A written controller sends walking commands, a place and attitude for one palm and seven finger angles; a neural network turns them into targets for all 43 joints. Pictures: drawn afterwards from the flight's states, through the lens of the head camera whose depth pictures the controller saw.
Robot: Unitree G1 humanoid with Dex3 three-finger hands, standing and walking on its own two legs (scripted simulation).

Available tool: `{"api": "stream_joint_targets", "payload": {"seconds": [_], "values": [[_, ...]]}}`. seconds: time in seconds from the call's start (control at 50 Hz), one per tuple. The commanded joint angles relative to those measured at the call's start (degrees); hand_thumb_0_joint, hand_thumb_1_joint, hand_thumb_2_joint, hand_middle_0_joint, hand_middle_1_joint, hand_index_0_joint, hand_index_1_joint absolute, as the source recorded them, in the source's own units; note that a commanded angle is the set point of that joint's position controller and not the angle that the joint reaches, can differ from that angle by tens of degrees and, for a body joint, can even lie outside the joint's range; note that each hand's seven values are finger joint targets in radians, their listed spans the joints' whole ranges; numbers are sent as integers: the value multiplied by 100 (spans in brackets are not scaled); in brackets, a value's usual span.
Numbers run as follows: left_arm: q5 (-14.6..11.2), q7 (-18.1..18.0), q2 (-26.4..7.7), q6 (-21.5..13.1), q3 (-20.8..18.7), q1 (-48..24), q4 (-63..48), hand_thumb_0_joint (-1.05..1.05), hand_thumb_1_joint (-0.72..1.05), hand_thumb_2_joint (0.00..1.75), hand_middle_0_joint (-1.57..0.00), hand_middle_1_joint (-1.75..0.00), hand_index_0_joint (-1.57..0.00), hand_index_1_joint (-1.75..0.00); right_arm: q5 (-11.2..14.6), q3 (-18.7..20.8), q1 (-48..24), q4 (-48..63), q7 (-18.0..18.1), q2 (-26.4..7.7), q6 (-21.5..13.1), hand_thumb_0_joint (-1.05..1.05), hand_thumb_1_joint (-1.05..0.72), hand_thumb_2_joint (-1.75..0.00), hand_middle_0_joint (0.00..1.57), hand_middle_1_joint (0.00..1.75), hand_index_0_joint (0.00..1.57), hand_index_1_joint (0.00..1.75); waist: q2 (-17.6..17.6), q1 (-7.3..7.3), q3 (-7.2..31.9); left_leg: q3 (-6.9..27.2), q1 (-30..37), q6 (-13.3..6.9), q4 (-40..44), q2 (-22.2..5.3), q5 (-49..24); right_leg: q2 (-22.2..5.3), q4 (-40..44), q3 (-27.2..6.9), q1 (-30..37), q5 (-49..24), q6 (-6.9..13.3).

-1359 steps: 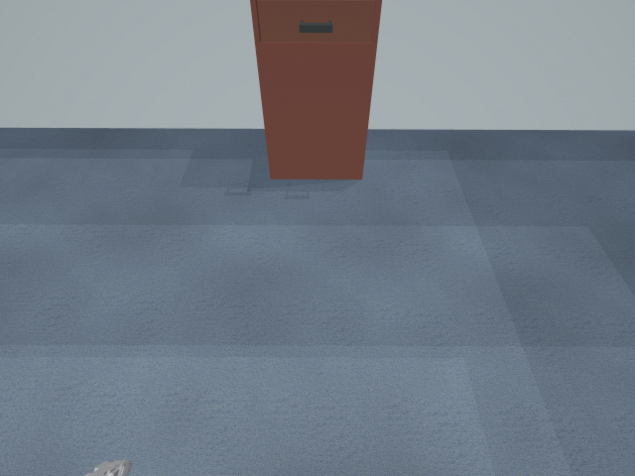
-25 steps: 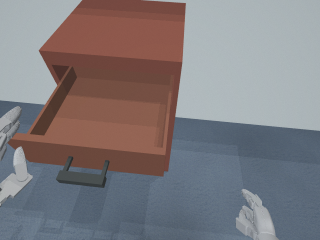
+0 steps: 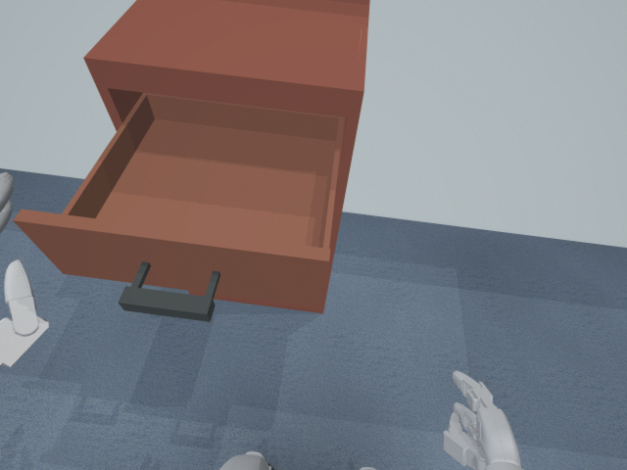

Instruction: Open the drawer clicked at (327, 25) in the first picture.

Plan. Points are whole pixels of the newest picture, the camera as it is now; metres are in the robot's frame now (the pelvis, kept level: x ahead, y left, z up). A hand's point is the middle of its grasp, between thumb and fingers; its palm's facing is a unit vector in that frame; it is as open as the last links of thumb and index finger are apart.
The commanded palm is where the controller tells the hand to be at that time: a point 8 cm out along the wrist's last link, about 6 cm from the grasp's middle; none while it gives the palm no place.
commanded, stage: step back with the hand held close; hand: left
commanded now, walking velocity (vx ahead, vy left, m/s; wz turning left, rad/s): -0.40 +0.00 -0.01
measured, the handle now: (173, 289) +0.34 +0.22 -0.02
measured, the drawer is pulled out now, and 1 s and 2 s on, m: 0.30 0.30 0.30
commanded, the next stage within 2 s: stop stepping back and stand still in 0.42 s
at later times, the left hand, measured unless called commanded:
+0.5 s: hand out of the picture +0.10 +0.19 +0.18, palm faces +0.29 -0.84 -0.46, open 7.4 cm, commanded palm +0.04 +0.24 +0.19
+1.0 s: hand out of the picture -0.03 +0.18 +0.18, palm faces +0.39 -0.78 -0.49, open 7.4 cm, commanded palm -0.08 +0.22 +0.19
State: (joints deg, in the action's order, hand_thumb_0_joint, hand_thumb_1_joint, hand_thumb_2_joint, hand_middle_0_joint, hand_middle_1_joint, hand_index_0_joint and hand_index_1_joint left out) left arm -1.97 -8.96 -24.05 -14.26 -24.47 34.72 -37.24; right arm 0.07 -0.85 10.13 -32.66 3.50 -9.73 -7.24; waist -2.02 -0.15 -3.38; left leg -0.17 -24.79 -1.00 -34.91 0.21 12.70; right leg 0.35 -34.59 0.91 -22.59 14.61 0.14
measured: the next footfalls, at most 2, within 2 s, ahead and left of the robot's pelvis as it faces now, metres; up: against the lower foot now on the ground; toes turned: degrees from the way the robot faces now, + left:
right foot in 0.52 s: -0.10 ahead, -0.15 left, +0.00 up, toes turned -2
left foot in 0.80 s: -0.18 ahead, +0.07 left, +0.00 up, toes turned +2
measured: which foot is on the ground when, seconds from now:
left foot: down 0.00-0.54, up 0.56-0.78, down 0.80-1.00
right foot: down 0.00-0.24, up 0.26-0.50, down 0.52-1.00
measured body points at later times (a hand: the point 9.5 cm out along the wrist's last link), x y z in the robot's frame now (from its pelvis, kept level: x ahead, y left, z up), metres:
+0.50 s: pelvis -0.10 -0.03 +0.01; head -0.05 -0.01 +0.45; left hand +0.08 +0.24 +0.21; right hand +0.09 -0.23 -0.07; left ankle -0.03 +0.12 -0.73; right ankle -0.14 -0.15 -0.72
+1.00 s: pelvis -0.21 -0.06 +0.01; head -0.20 -0.06 +0.46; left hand -0.06 +0.22 +0.21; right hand -0.05 -0.30 -0.08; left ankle -0.22 +0.07 -0.72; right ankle -0.14 -0.15 -0.73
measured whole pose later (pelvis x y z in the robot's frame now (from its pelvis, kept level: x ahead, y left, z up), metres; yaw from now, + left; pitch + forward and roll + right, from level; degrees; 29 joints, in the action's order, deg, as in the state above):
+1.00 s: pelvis -0.21 -0.06 +0.01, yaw +1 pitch -1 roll +1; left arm -1.6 -9.1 -23.0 -12.7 -21.7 38.1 -34.4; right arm 1.1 0.9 14.2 -35.7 3.7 -12.7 -7.1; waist -0.8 0.4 -0.5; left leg -1.1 -13.1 -1.0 -32.8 -0.8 21.4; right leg -0.9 -31.2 4.6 -19.0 11.8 2.3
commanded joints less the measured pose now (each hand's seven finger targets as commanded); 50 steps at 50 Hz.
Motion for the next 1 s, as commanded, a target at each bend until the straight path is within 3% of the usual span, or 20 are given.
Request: {"api": "stream_joint_targets", "payload": {"seconds": [0.0,0.06,0.08,0.12,0.16,0.2,0.24,0.32,0.42,0.48,0.5,0.52,0.54,0.6,0.7,0.78,0.82,0.88,0.94,0.98], "values": [[-88,8,-696,-318,-520,329,-1244,0,90,90,-20,-30,-20,-30,53,438,-485,849,6,-905,-300,0,-90,-90,20,30,20,30,458,-29,1628,618,476,-172,302,-850,-1439,-666,344,-676,972,-1490,271],[-140,-20,-793,-285,-502,216,-1204,0,90,90,-20,-30,-20,-30,109,471,-409,739,-28,-784,-136,0,-90,-90,20,30,20,30,-803,89,1395,129,639,150,-1538,108,889,-2038,1737,-1857,-8,-1281,917],[-130,-40,-806,-239,-544,248,-1170,0,90,90,-20,-30,-20,-30,89,468,-529,722,-18,-740,-65,0,-90,-90,20,30,20,30,-872,19,1315,239,597,134,-2153,129,1297,-2187,1903,-1787,-174,-1037,1076],[-68,-67,-773,-144,-633,344,-1081,0,90,90,-20,-30,-20,-30,39,318,-639,801,25,-559,35,0,-90,-90,20,30,20,30,-911,67,1084,455,337,105,-1435,-100,1533,-1931,1503,-1319,162,-1871,995],[-38,-64,-714,-135,-573,428,-1129,0,90,90,-20,-30,-20,-30,3,257,-592,719,82,-630,97,0,-90,-90,20,30,20,30,-287,171,996,181,666,74,745,-120,575,-1283,869,-698,415,-1990,457],[55,-66,-859,-263,-592,295,-1456,0,90,90,-20,-30,-20,-30,-27,468,-740,800,131,-877,2,0,-90,-90,20,30,20,30,1620,53,1111,1433,531,-368,1681,-1574,-1846,-349,-647,-68,496,-731,-90],[-6,-37,-934,-377,-632,268,-1693,0,90,90,-20,-30,-20,-30,-125,490,-535,814,57,-762,-267,0,-90,-90,20,30,20,30,1889,79,1435,1644,566,-777,1587,-2100,-2958,-89,-2406,-214,-26,1444,-79],[-52,-44,-477,-250,-277,283,-1665,0,90,90,-20,-30,-20,-30,-64,515,-360,507,-39,-821,-423,0,-90,-90,20,30,20,30,1412,51,1379,842,1925,-660,978,-1732,-4413,-30,-1737,-29,-485,1181,-130],[-134,62,-510,-156,-235,140,-1275,0,90,90,-20,-30,-20,-30,-29,384,-543,559,-123,-906,-422,0,-90,-90,20,30,20,30,1550,13,1040,894,1321,-507,1170,-1632,-2820,-80,14,142,455,624,-106],[-205,164,-789,-258,-501,133,-1199,0,90,90,-20,-30,-20,-30,37,355,-692,687,-136,-918,-347,0,-90,-90,20,30,20,30,884,-79,1055,603,667,-237,737,-1271,-967,-278,1351,186,1232,-686,-130],[-154,174,-1020,-302,-708,223,-1150,0,90,90,-20,-30,-20,-30,30,362,-647,706,-130,-854,-286,0,-90,-90,20,30,20,30,231,-32,1056,152,557,-18,216,-821,-393,-664,1623,-45,1166,-1569,-5],[-168,155,-938,-259,-570,372,-1017,0,90,90,-20,-30,-20,-30,160,403,-442,787,-139,-722,-192,0,-90,-90,20,30,20,30,-1123,81,1364,-331,414,269,-1048,-93,787,-1729,1806,-1118,967,-2210,512],[-215,97,-871,-159,-548,475,-985,0,90,90,-20,-30,-20,-30,281,502,-539,825,-105,-799,-136,0,-90,-90,20,30,20,30,-1401,0,1359,89,134,217,-2564,180,1370,-2239,1840,-1580,633,-2417,899],[-140,-30,-700,-20,-632,858,-770,0,90,90,-20,-30,-20,-30,159,236,-696,949,-41,-511,114,0,-90,-90,20,30,20,30,-474,176,1345,282,-138,194,-2319,-131,1371,-1949,1331,-858,1031,-2510,908],[14,-158,-659,13,-403,688,-859,0,90,90,-20,-30,-20,-30,82,293,-525,779,84,-807,-84,0,-90,-90,20,30,20,30,-565,171,777,-118,890,-72,738,-102,904,-1658,1761,-914,914,-177,479],[26,-81,-803,-131,-306,477,-1424,0,90,90,-20,-30,-20,-30,93,493,-332,886,54,-1119,-371,0,-90,-90,20,30,20,30,1063,-6,880,467,1418,-396,1887,-1008,-555,-546,381,-122,1209,-347,-44],[59,-132,-854,-136,-426,536,-1418,0,90,90,-20,-30,-20,-30,87,377,-335,766,29,-913,-319,0,-90,-90,20,30,20,30,1672,94,878,722,986,-423,1905,-1060,236,-407,106,293,1090,424,-59],[36,-158,-694,-111,-357,348,-915,0,90,90,-20,-30,-20,-30,124,408,-307,640,49,-1025,-340,0,-90,-90,20,30,20,30,628,100,353,527,93,-440,1554,-838,1263,-348,624,46,1392,542,1],[38,-129,-673,-109,-314,6,-422,0,90,90,-20,-30,-20,-30,88,430,-219,565,92,-981,-285,0,-90,-90,20,30,20,30,-479,195,118,-69,360,-223,322,-79,1789,-1020,2021,-1445,357,2560,365],[48,-114,-605,-90,-212,-208,-346,0,90,90,-20,-30,-20,-30,68,405,-144,464,73,-921,-230,0,-90,-90,20,30,20,30,-836,232,307,-286,779,-194,-303,54,1432,-1453,2333,-1718,85,2679,579]]}}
